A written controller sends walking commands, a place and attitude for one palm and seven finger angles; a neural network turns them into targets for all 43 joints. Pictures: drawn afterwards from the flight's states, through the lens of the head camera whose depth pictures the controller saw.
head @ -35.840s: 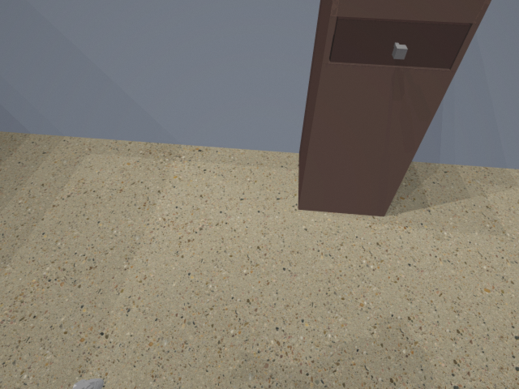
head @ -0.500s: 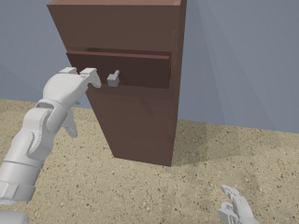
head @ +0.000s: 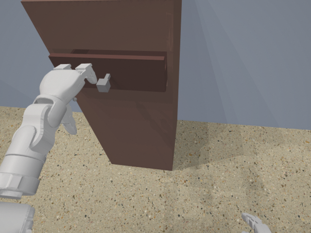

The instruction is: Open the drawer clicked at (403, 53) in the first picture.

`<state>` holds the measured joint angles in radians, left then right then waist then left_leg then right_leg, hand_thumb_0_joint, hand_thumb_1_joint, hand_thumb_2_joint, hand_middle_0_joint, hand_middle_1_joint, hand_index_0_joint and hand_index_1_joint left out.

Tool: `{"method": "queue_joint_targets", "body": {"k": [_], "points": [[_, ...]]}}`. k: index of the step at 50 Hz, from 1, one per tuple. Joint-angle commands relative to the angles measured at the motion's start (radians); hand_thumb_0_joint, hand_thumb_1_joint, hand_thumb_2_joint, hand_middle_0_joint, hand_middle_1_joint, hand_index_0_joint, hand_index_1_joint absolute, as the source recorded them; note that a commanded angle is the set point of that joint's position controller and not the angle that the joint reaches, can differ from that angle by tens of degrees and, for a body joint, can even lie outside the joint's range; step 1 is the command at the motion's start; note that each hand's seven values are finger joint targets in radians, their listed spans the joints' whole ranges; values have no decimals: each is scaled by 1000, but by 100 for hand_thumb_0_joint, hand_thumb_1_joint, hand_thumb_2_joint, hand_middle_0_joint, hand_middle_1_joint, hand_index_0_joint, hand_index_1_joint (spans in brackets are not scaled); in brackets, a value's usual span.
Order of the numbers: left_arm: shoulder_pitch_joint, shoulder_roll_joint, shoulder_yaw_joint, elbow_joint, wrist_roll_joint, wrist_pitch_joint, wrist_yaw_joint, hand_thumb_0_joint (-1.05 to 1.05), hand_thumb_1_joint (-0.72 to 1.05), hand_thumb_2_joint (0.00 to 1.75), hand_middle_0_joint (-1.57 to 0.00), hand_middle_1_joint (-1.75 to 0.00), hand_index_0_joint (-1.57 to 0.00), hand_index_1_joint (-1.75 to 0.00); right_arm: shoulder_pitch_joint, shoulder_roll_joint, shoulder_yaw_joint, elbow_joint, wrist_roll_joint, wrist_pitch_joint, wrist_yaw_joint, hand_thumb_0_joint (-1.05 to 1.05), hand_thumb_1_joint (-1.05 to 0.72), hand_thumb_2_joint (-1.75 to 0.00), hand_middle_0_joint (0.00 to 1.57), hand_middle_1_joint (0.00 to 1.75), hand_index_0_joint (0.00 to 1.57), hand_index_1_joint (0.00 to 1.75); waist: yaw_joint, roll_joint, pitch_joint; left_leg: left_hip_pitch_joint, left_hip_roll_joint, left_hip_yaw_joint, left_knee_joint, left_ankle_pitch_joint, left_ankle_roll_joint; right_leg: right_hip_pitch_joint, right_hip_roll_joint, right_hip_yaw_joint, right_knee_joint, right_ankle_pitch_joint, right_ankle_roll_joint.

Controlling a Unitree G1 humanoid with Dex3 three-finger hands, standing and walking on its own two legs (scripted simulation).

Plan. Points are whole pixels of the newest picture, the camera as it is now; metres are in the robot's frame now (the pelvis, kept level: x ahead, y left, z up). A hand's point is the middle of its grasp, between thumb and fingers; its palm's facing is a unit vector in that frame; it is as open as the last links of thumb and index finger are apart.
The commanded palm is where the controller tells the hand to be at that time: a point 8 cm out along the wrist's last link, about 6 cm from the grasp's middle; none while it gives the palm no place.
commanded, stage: move the hooked fingers above the handle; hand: left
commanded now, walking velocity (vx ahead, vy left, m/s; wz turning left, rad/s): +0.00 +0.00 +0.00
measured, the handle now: (105, 81) +0.55 +0.22 +0.07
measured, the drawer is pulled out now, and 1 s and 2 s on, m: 0.04 0.04 0.04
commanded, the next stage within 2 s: lower the fingers behind the handle in 1.40 s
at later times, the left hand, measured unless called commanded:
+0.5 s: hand (90, 87) +0.45 +0.22 +0.13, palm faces -0.05 -0.02 -1.00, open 13.8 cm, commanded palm +0.44 +0.23 +0.20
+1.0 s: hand (95, 77) +0.50 +0.22 +0.13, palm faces -0.02 -0.03 -1.00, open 13.8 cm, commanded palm +0.47 +0.24 +0.19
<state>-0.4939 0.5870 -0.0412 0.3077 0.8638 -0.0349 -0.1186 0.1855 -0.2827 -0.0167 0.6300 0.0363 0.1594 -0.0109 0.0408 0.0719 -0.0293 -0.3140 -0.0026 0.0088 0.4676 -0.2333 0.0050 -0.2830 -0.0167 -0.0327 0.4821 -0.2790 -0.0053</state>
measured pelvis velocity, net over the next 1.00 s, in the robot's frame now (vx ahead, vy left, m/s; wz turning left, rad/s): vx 0.01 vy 0.00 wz -0.05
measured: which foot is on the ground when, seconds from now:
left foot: down 0.00-1.00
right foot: down 0.00-1.00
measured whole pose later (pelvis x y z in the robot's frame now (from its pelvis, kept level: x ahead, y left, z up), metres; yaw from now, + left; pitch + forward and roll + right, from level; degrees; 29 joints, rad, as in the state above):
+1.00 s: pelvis +0.01 +0.00 -0.01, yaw -3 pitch +12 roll +0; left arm -0.84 0.62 -0.01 0.82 0.98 -0.13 -0.03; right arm 0.35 -0.26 -0.05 0.67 0.03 0.20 -0.03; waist -0.07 0.05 -0.09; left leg -0.49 0.02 0.05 0.58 -0.30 0.01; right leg -0.46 0.01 0.01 0.56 -0.31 0.00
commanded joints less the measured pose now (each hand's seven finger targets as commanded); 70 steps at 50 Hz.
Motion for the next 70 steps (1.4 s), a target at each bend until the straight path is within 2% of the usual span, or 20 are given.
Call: {"method": "queue_joint_targets", "body": {"k": [1,9,12,17,19,26,28,31,35,40,42,45,50,53,54,58,62,64,68,70], "points": [[-443,239,111,-194,13,-10,32,0,-50,30,-30,-120,-30,-120,-69,-112,-41,-144,-3,-33,-13,0,-90,-90,20,30,20,30,-14,-45,-365,170,-33,16,13,352,40,106,31,10,-20,349,-24],[-524,259,133,-103,26,-31,56,0,-50,30,-30,-120,-30,-120,-36,-109,-43,-131,-5,-19,-14,0,-90,-90,20,30,20,30,-14,-41,-380,154,-30,10,38,404,35,81,39,4,6,368,-30],[-563,240,109,3,40,-14,65,0,-50,30,-30,-120,-30,-120,-21,-112,-42,-117,-1,-9,-16,0,-90,-90,20,30,20,30,-31,-61,-330,121,-25,14,38,361,32,47,40,-3,8,339,-29],[-683,207,47,75,62,-25,62,0,-50,30,-30,-120,-30,-120,11,-110,-46,-113,0,-3,-27,0,-90,-90,20,30,20,30,-56,-59,-370,123,-28,14,56,326,40,22,38,5,16,320,-28],[-687,251,84,110,62,-43,61,0,-50,30,-30,-120,-30,-120,31,-112,-52,-110,-1,-3,-33,0,-90,-90,20,30,20,30,-52,-57,-398,119,-31,16,67,331,44,39,38,14,21,334,-28],[-799,264,86,214,73,-106,80,0,-50,30,-30,-120,-30,-120,99,-117,-64,-79,-5,-1,-40,0,-90,-90,20,30,20,30,-74,-25,-402,87,-27,15,90,340,40,-13,42,17,43,341,-30],[-811,258,82,272,75,-107,92,0,-50,30,-30,-120,-30,-120,121,-120,-68,-69,-5,1,-38,0,-90,-90,20,30,20,30,-85,-63,-398,64,-26,16,97,337,40,-17,45,15,44,337,-30],[-837,310,116,312,93,-103,115,0,-50,30,-30,-120,-30,-120,146,-127,-72,-59,-8,2,-37,0,-90,-90,20,30,20,30,-80,-40,-432,48,-24,21,106,342,40,-16,46,22,59,354,-28],[-882,308,94,384,112,-91,131,0,-50,30,-30,-120,-30,-120,179,-134,-75,-44,-7,4,-40,0,-90,-90,20,30,20,30,-107,-45,-429,23,-19,25,112,321,42,-41,49,25,58,345,-24],[-857,332,130,323,116,-109,130,0,-50,30,-30,-120,-30,-120,199,-131,-87,-53,-13,9,-35,0,-90,-90,20,30,20,30,-81,5,-521,76,-13,22,124,426,42,-10,56,25,74,400,-29],[-828,309,115,330,111,-103,128,0,-50,30,-30,-120,-30,-120,193,-129,-84,-57,-10,13,-33,0,-90,-90,20,30,20,30,-83,-4,-484,67,-11,24,119,423,43,-20,59,21,67,390,-28],[-779,364,165,331,113,-94,131,0,-50,30,-30,-120,-30,-120,182,-134,-83,-63,-7,19,-34,0,-90,-90,20,30,20,30,-66,-25,-478,41,-12,31,109,418,45,17,57,22,67,405,-27],[-778,343,147,305,110,-82,130,0,-50,30,-30,-120,-30,-120,176,-134,-84,-66,-3,20,-33,0,-90,-90,20,30,20,30,-74,-25,-453,59,-8,30,104,404,46,-1,59,19,56,382,-26],[-827,265,75,272,97,-86,118,0,-50,30,-30,-120,-30,-120,171,-131,-83,-67,-1,16,-36,0,-90,-90,20,30,20,30,-101,-33,-433,82,-8,25,102,388,47,-32,59,15,43,353,-26],[-811,297,107,264,96,-88,119,0,-50,30,-30,-120,-30,-120,168,-132,-86,-67,0,14,-36,0,-90,-90,20,30,20,30,-90,-38,-445,93,-7,23,103,387,48,-27,60,18,44,353,-24],[-853,261,75,250,90,-92,114,0,-50,30,-30,-120,-30,-120,161,-126,-82,-60,-4,11,-38,0,-90,-90,20,30,20,30,-106,-27,-438,117,-11,18,114,402,48,-50,59,14,43,349,-27],[-871,268,74,283,99,-77,121,0,-50,30,-30,-120,-30,-120,145,-125,-74,-60,-4,10,-36,0,-90,-90,20,30,20,30,-97,-5,-420,100,-12,14,111,383,41,-64,55,11,53,331,-28],[-870,288,95,258,102,-78,122,0,-50,30,-30,-120,-30,-120,144,-123,-76,-66,-7,10,-33,0,-90,-90,20,30,20,30,-84,0,-479,125,-12,11,121,426,40,-42,55,14,62,356,-28],[-837,236,58,279,97,-61,106,0,-50,30,-30,-120,-30,-120,127,-122,-72,-74,-5,17,-31,0,-90,-90,20,30,20,30,-93,-28,-436,110,-10,17,125,442,42,-47,53,9,60,369,-27],[-802,290,99,303,100,-54,99,0,-50,30,-30,-120,-30,-120,122,-128,-68,-79,-4,22,-32,0,-90,-90,20,30,20,30,-79,-40,-425,82,-13,18,118,398,42,-27,52,13,59,363,-26]]}}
